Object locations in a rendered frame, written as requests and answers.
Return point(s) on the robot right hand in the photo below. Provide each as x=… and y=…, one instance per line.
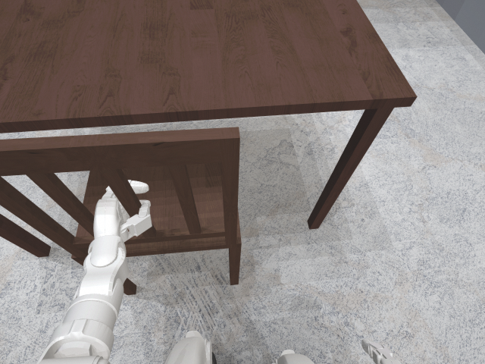
x=379, y=354

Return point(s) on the left robot thigh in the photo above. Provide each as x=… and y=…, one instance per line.
x=190, y=350

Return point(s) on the table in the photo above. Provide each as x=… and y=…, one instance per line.
x=68, y=64

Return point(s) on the robot left shin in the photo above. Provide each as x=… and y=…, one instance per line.
x=193, y=334

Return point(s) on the left robot forearm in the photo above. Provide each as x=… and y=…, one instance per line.
x=87, y=329

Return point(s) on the chair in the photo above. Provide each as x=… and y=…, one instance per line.
x=193, y=178

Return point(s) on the robot left hand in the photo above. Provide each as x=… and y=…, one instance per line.
x=110, y=215

